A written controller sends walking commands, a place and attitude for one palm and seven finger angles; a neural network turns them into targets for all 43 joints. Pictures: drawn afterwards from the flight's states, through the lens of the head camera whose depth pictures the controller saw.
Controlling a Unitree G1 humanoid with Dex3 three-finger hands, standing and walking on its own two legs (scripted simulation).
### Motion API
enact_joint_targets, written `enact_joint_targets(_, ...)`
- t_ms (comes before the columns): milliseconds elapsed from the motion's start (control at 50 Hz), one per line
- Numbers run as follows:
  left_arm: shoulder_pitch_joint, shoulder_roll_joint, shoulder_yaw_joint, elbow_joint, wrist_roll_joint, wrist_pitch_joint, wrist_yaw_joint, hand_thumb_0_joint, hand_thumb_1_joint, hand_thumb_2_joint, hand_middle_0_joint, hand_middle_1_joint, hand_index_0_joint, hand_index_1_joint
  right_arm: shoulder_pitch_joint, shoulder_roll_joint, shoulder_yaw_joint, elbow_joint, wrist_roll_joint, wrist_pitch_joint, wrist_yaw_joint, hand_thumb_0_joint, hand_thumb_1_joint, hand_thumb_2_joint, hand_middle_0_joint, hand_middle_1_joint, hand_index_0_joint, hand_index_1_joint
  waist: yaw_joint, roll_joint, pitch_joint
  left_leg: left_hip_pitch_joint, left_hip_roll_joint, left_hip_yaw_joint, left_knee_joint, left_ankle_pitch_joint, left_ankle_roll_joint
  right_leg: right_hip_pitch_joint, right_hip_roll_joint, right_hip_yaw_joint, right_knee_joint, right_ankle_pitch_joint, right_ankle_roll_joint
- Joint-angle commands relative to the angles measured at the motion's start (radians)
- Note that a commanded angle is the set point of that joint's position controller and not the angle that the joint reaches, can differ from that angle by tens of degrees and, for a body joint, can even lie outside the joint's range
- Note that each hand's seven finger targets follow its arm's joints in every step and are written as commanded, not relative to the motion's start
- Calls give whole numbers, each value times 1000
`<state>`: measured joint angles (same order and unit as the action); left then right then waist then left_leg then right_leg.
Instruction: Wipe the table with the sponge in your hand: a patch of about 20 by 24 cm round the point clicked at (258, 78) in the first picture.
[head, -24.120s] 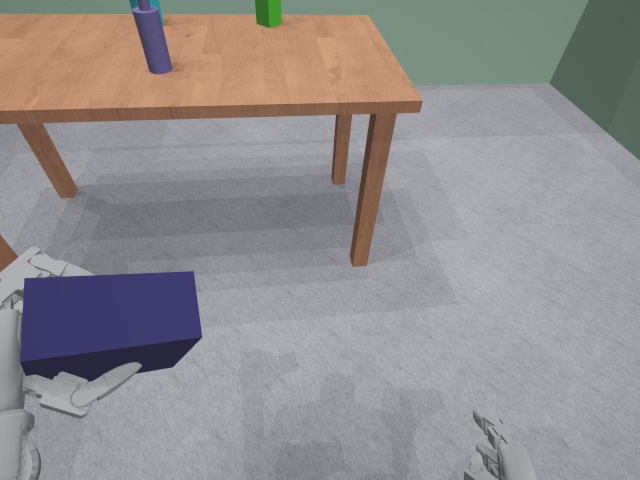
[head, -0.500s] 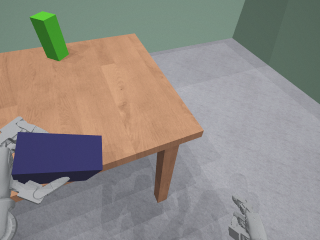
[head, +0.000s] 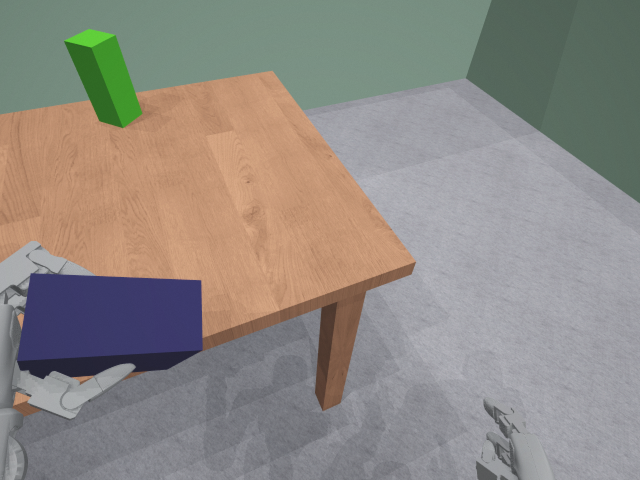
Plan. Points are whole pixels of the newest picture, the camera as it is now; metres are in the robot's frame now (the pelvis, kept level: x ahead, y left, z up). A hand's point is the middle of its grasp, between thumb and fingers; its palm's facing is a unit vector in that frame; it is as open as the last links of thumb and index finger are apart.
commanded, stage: come to a stop and stand still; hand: left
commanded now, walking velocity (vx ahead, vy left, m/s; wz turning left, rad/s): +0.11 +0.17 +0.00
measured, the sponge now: (138, 330) +0.23 +0.20 +0.13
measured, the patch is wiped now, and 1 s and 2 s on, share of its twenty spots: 0.00 0.00 0.00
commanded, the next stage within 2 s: look again from close up in 1.02 s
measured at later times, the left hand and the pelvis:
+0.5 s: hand (87, 312) +0.23 +0.24 +0.16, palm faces +0.37 -0.84 -0.40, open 10.4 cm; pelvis +0.01 -0.01 +0.00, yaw +0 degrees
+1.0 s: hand (94, 336) +0.21 +0.22 +0.16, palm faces +0.38 -0.85 -0.37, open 10.4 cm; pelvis -0.01 -0.02 +0.01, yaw +0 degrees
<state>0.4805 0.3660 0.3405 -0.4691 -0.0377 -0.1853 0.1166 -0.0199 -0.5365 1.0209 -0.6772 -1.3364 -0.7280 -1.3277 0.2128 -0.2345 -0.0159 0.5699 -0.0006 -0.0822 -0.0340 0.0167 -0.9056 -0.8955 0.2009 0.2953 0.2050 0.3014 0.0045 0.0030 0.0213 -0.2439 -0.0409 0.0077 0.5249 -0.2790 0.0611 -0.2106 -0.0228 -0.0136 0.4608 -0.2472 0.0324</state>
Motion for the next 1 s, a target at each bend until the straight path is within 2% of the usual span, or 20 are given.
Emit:
enact_joint_targets(0,-99,158,113,-232,-14,-71,21,0,100,1300,-1200,-1600,-1200,-1600,-104,-120,-40,-160,9,-55,-4,0,-900,-900,200,300,200,300,1,105,-86,-72,99,-126,-147,58,-11,63,-13,-17,99,88,-45)
enact_joint_targets(60,-97,173,127,-246,-14,-76,23,0,100,1300,-1200,-1600,-1200,-1600,-101,-118,-40,-160,11,-58,-2,0,-900,-900,200,300,200,300,4,90,-110,-83,106,-121,-103,137,-5,87,-24,-19,129,134,-47)
enact_joint_targets(100,-103,164,122,-261,-13,-81,23,0,100,1300,-1200,-1600,-1200,-1600,-91,-114,-42,-158,15,-58,4,0,-900,-900,200,300,200,300,3,71,-126,-68,102,-110,-71,220,-23,89,-29,-13,135,173,-53)
enact_joint_targets(140,-105,162,124,-248,-14,-80,21,0,100,1300,-1200,-1600,-1200,-1600,-87,-107,-39,-149,18,-58,4,0,-900,-900,200,300,200,300,5,64,-125,-33,105,-112,-80,310,-54,73,-11,-19,129,194,-45)
enact_joint_targets(160,-111,173,132,-260,-14,-81,23,0,100,1300,-1200,-1600,-1200,-1600,-88,-107,-40,-143,19,-58,2,0,-900,-900,200,300,200,300,3,84,-136,9,112,-113,-85,377,-69,56,-1,-22,140,194,-41)
enact_joint_targets(180,-108,160,124,-252,-12,-80,23,0,100,1300,-1200,-1600,-1200,-1600,-82,-99,-37,-140,18,-57,2,0,-900,-900,200,300,200,300,4,86,-138,34,122,-124,-92,439,-81,46,8,-31,134,165,-36)
enact_joint_targets(220,-120,158,120,-252,-5,-77,20,0,100,1300,-1200,-1600,-1200,-1600,-82,-96,-38,-138,17,-56,6,0,-900,-900,200,300,200,300,5,106,-145,78,127,-109,-84,532,-96,40,16,-34,108,140,-35)
enact_joint_targets(260,-108,165,126,-239,-5,-71,22,0,100,1300,-1200,-1600,-1200,-1600,-91,-93,-34,-136,16,-53,5,0,-900,-900,200,300,200,300,7,98,-152,72,121,-91,-76,522,-102,77,11,-27,69,184,-40)
enact_joint_targets(280,-94,146,116,-217,-6,-68,22,0,100,1300,-1200,-1600,-1200,-1600,-88,-87,-31,-138,16,-48,6,0,-900,-900,200,300,200,300,9,71,-147,39,115,-84,-70,488,-101,114,5,-22,43,227,-44)
enact_joint_targets(320,-92,155,122,-228,-6,-67,22,0,100,1300,-1200,-1600,-1200,-1600,-93,-87,-33,-143,18,-45,5,0,-900,-900,200,300,200,300,10,47,-161,12,94,-59,-66,444,-106,159,-7,-2,26,320,-52)
enact_joint_targets(360,-56,165,136,-224,-11,-65,25,0,100,1300,-1200,-1600,-1200,-1600,-99,-86,-29,-141,16,-44,-1,0,-900,-900,200,300,200,300,9,49,-174,18,87,-48,-72,414,-99,172,-19,13,8,363,-56)
enact_joint_targets(380,-50,147,122,-221,-13,-63,24,0,100,1300,-1200,-1600,-1200,-1600,-95,-80,-25,-143,16,-40,-1,0,-900,-900,200,300,200,300,9,50,-172,13,87,-49,-82,391,-96,176,-20,11,-1,349,-55)
enact_joint_targets(460,-70,167,128,-246,-14,-59,25,0,100,1300,-1200,-1600,-1200,-1600,-112,-86,-24,-145,14,-42,-12,0,-900,-900,200,300,200,300,11,89,-158,19,90,-54,-123,360,-88,165,-6,3,-15,315,-42)
enact_joint_targets(620,-91,145,100,-220,-13,-50,27,0,100,1300,-1200,-1600,-1200,-1600,-112,-92,-27,-148,12,-45,-23,0,-900,-900,200,300,200,300,12,51,-133,5,76,-46,-153,210,-66,159,-9,29,-87,268,-42)
enact_joint_targets(720,-122,136,82,-205,-8,-46,27,0,100,1300,-1200,-1600,-1200,-1600,-114,-96,-27,-148,12,-45,-25,0,-900,-900,200,300,200,300,11,67,-94,-15,69,-50,-194,105,-62,134,2,31,-120,174,-39)
enact_joint_targets(840,-107,149,97,-205,-11,-42,26,0,100,1300,-1200,-1600,-1200,-1600,-111,-95,-27,-151,11,-42,-24,0,-900,-900,200,300,200,300,14,40,-109,-10,66,-48,-189,125,-60,154,1,31,-138,186,-38)
enact_joint_targets(860,-101,154,99,-210,-12,-41,25,0,100,1300,-1200,-1600,-1200,-1600,-118,-99,-29,-148,12,-44,-24,0,-900,-900,200,300,200,300,12,63,-115,-6,66,-48,-187,123,-60,152,-1,30,-137,185,-39)
enact_joint_targets(900,-99,141,88,-211,-14,-38,24,0,100,1300,-1200,-1600,-1200,-1600,-112,-93,-25,-150,12,-43,-22,0,-900,-900,200,300,200,300,13,45,-115,2,67,-44,-185,131,-60,147,-1,31,-142,190,-38)
enact_joint_targets(980,-91,139,89,-198,-16,-34,24,0,100,1300,-1200,-1600,-1200,-1600,-111,-91,-23,-146,11,-43,-22,0,-900,-900,200,300,200,300,14,48,-104,-2,70,-47,-196,112,-60,139,2,30,-147,169,-36)
